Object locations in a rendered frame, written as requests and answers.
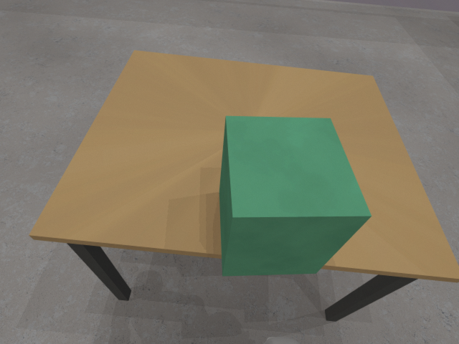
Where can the carton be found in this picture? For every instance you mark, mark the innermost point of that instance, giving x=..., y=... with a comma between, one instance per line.
x=288, y=197

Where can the table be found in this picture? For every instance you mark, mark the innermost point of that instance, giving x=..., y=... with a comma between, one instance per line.
x=146, y=175

